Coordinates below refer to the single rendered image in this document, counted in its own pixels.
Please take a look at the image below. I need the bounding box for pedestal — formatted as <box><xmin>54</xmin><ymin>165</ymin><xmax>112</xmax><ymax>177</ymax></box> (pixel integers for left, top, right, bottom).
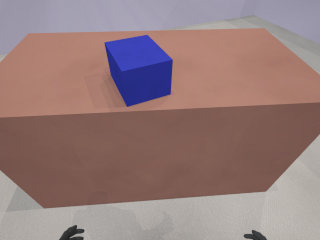
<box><xmin>0</xmin><ymin>28</ymin><xmax>320</xmax><ymax>209</ymax></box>

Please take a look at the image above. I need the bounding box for right robot hand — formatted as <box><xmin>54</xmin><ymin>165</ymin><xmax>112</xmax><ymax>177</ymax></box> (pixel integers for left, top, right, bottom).
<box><xmin>243</xmin><ymin>230</ymin><xmax>267</xmax><ymax>240</ymax></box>

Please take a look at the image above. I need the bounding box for carton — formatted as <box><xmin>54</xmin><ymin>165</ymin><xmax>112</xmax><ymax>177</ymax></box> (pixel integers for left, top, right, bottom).
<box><xmin>104</xmin><ymin>35</ymin><xmax>173</xmax><ymax>107</ymax></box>

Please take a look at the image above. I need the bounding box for left robot hand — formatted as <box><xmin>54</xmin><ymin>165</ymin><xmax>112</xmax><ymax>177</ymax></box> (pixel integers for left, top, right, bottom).
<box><xmin>59</xmin><ymin>225</ymin><xmax>85</xmax><ymax>240</ymax></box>

